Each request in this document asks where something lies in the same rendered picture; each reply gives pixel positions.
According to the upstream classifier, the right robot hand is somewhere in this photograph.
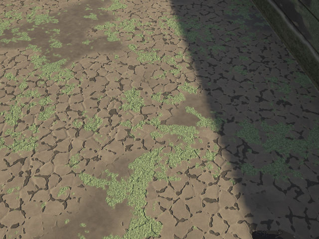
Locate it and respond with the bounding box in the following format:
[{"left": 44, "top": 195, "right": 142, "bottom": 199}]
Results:
[{"left": 251, "top": 229, "right": 296, "bottom": 239}]

